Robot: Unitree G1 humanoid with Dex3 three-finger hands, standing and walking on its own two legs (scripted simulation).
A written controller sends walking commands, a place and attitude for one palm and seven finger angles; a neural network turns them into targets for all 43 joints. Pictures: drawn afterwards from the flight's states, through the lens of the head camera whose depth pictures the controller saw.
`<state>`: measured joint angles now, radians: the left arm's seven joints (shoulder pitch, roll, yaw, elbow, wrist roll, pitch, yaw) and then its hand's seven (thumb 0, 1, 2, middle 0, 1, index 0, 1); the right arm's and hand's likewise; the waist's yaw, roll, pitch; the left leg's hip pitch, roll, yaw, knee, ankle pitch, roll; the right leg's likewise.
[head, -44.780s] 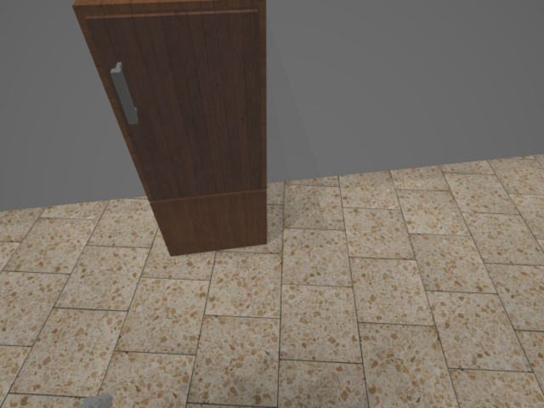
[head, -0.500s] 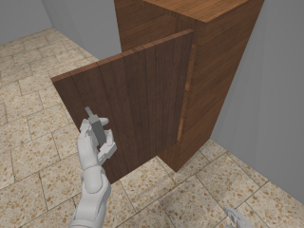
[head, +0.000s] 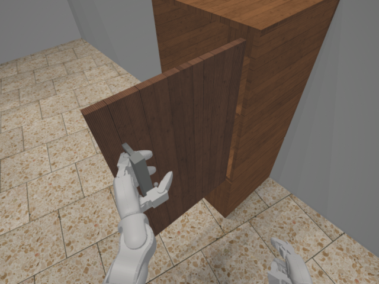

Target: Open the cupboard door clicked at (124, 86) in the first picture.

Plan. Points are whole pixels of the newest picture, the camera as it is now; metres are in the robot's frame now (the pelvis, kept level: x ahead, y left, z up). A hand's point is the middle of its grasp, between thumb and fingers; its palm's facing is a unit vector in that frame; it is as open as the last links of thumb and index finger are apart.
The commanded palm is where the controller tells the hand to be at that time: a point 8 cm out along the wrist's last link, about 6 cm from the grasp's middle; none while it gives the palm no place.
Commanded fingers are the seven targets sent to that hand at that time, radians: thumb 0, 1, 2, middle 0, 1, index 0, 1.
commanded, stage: open thumb and fingers to let go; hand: left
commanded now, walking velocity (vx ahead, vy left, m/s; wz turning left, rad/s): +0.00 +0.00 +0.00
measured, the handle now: (138, 172) +0.33 +0.13 +0.07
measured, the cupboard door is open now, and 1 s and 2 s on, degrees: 89 91 89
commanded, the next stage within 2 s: slide the hand sideways off the handle in 0.50 s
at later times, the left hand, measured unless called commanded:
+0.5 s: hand (155, 185) +0.30 +0.09 +0.07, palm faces +0.31 -0.95 +0.00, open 14.5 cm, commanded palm +0.26 +0.14 +0.07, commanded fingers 0.00 -0.50 0.30 -0.15 -0.30 -0.15 -0.30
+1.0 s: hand (153, 202) +0.26 +0.09 +0.07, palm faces -0.13 -0.99 +0.04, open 16.1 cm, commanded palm +0.24 +0.16 +0.07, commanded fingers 0.00 -0.50 0.30 -0.15 -0.30 -0.15 -0.30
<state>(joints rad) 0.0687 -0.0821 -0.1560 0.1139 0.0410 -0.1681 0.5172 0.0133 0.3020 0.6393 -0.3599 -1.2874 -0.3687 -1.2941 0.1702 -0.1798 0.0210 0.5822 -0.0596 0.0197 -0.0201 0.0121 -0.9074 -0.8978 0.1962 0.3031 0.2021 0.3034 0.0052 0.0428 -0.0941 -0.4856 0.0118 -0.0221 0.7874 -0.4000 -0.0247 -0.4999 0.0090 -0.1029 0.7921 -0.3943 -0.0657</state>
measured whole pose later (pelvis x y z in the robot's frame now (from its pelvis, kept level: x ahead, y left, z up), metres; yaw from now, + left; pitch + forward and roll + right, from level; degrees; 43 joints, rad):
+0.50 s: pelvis -0.01 +0.02 +0.00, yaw -1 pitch +5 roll +0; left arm 0.05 -0.09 -0.20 0.12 0.07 -0.15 0.53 -0.01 -0.49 0.30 -0.35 -0.77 -0.36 -0.76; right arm 0.21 -0.19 0.01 0.58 -0.06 0.04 -0.01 0.01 -0.91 -0.90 0.20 0.30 0.20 0.30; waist 0.00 0.03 -0.09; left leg -0.50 0.00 0.00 0.82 -0.41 0.01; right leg -0.51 0.00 -0.08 0.81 -0.39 -0.04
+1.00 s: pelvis -0.02 +0.04 +0.00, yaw -2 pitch +4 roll +0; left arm 0.10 0.04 -0.18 0.07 -0.08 -0.18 0.06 -0.01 -0.50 0.30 -0.19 -0.33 -0.20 -0.34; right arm 0.24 -0.21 0.05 0.52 0.00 -0.05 -0.02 0.01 -0.91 -0.90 0.20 0.30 0.20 0.30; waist 0.00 0.02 -0.06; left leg -0.50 -0.01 0.03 0.82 -0.40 0.03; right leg -0.52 -0.01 -0.05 0.81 -0.37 -0.02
